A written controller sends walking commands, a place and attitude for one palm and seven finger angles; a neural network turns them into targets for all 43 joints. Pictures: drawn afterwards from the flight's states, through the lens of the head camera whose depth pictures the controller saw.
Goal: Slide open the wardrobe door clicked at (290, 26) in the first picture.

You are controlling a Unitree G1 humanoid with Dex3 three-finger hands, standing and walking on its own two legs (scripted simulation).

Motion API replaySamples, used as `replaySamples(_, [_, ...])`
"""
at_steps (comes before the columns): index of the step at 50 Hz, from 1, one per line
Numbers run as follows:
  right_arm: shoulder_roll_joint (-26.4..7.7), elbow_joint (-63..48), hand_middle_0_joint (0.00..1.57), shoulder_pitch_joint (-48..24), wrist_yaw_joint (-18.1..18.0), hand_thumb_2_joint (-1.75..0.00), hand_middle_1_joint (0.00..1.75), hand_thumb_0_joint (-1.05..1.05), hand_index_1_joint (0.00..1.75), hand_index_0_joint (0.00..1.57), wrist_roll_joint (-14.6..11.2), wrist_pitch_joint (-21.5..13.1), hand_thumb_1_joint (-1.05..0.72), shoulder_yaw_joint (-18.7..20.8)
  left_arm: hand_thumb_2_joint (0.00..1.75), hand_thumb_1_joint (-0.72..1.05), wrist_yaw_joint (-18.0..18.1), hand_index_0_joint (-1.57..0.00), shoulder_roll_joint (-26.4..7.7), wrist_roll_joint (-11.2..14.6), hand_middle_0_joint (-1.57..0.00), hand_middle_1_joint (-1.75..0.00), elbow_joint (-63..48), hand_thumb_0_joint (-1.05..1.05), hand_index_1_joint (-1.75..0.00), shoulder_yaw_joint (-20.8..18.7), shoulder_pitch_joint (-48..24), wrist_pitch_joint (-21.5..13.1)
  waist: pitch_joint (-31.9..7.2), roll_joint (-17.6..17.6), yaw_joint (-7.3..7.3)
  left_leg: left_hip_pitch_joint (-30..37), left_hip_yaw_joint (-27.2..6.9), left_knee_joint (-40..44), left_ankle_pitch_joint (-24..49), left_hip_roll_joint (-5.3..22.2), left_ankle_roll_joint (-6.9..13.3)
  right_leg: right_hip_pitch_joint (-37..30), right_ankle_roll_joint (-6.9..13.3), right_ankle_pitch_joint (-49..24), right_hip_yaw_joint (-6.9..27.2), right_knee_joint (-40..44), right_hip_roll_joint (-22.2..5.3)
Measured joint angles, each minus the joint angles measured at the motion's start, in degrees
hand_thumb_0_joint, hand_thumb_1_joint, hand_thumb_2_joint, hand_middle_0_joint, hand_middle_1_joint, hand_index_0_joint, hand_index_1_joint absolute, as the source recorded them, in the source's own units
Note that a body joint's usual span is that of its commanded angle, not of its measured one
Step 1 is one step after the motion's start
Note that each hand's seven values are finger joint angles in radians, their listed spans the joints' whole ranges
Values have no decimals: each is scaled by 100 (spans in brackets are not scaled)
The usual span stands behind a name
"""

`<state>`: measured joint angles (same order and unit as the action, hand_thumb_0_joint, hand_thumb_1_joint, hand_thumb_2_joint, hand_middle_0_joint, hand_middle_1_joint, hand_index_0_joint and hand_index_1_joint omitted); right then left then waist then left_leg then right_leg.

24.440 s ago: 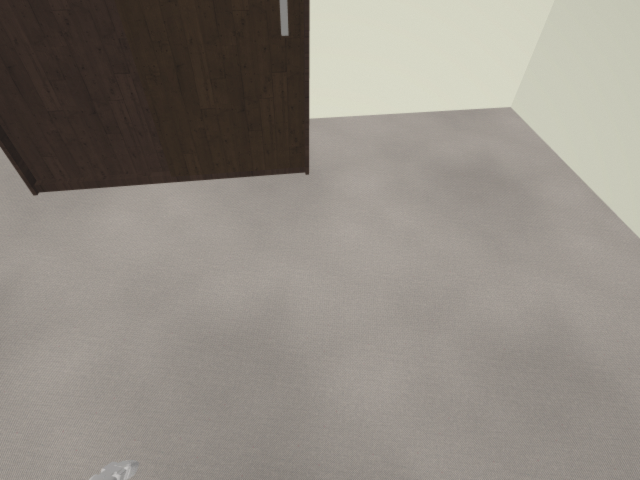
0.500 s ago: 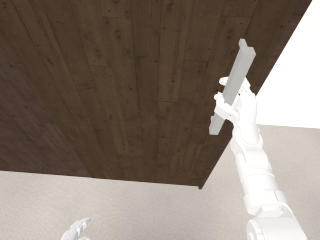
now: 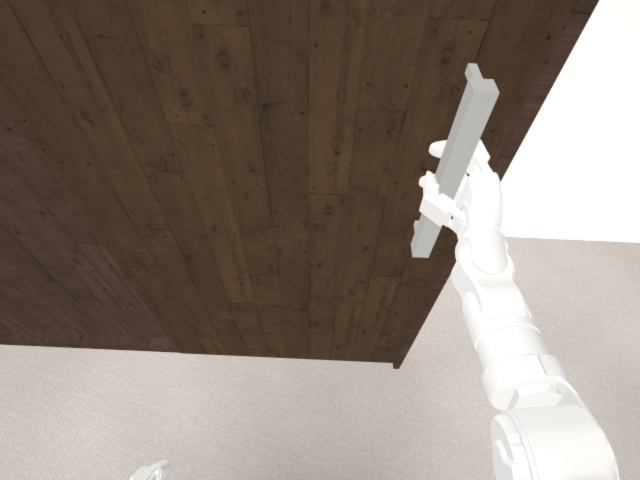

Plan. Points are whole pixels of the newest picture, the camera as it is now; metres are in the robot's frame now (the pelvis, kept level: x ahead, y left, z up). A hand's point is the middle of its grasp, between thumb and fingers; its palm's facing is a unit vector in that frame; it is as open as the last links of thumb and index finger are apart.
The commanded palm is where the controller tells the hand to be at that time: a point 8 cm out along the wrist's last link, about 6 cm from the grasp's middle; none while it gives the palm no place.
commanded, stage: step sideways, sliding the door along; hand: right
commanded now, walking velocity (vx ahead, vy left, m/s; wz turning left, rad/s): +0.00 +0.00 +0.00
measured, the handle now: (441, 175) +0.50 -0.12 +0.11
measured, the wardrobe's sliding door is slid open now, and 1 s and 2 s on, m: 0.00 0.01 0.25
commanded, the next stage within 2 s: none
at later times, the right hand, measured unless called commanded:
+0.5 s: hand (427, 196) +0.44 -0.10 +0.12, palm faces +0.15 +0.98 -0.10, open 6.3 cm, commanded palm +0.41 -0.10 +0.12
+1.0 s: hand (412, 188) +0.46 -0.08 +0.12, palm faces +0.45 +0.89 -0.10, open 6.7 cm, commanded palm +0.41 -0.05 +0.12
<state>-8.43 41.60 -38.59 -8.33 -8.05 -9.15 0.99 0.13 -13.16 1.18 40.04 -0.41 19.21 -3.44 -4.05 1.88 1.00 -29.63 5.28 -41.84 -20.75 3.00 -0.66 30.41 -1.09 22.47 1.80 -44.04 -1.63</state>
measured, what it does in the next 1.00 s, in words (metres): steps to the left: left foot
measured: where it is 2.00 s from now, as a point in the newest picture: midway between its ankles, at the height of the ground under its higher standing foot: outside the picture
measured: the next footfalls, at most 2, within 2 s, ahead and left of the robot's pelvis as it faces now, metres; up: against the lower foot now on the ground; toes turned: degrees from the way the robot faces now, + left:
left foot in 0.96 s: +0.17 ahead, +0.32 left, +0.00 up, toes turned +3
right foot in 1.18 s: +0.14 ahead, +0.08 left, +0.00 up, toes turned -13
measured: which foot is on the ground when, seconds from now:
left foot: down 0.00-0.58, up 0.60-0.94, down 0.96-1.00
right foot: down 0.00-0.96, up 0.98-1.00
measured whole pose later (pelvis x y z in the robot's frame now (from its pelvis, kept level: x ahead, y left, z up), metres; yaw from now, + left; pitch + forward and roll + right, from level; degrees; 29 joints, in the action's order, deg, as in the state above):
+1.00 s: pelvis +0.07 +0.18 +0.00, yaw -4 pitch -6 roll +3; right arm -14.9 26.9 -33.2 -10.2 -9.4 -2.7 8.9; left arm 2.0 -11.2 3.6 35.9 -0.3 5.8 -0.3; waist 16.5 8.0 -6.3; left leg -15.9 6.7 -38.5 -16.0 2.5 -1.1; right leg 12.8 -4.2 24.5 5.4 -47.3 -16.7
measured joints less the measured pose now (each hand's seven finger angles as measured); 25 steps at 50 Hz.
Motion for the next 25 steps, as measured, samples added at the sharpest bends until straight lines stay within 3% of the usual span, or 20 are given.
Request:
replaySamples(4, [-2, 32, 28, -6, 47, -81, 140, 0, 140, 24, -22, -30, -72, -11, 90, 90, -5, -20, -10, 4, -20, -30, -35, 1, -30, -6, -68, -30, -11, 3, -16, 1, 9, -1, -8, 1, 3, 2, -5, 3, 10, 1, 2])
replaySamples(7, [-161, 23, 31, 16, 190, -80, 140, -1, 140, 26, 213, 12, -69, 105, 90, 90, 198, -20, 10, 89, -20, -30, -35, 1, -30, 46, -307, 174, 250, -4, 9, 297, -65, 153, 51, -37, -27, -342, 3, -31, -69, 171, -34])
replaySamples(17, [-402, 94, 35, 18, 170, -82, 135, 0, 140, 28, 36, 269, -67, 148, 90, 90, 510, -20, 190, 109, -20, -30, -253, 1, -30, 80, -602, 474, 746, 61, -200, 837, -294, -57, -100, -264, 129, -1095, -97, 137, -243, 180, -244])
replaySamples(21, [-377, 97, 33, -7, 99, -83, 132, 0, 140, 26, -8, 349, -68, 226, 90, 90, 491, -20, 162, 155, -20, -30, -191, 1, -30, 102, -652, 540, 926, 326, -191, 1205, -23, 238, -96, -492, 276, -1162, -153, 169, -15, 26, -480])
replaySamples(25, [-258, 91, 29, -206, 73, -84, 130, 1, 140, 25, 143, 422, -69, 141, 90, 90, 478, -20, 115, 189, -20, -30, -21, 1, -30, 69, -691, 592, 1122, 48, -200, 1467, 221, 486, -56, -326, 388, -843, 83, 434, -144, -903, -252])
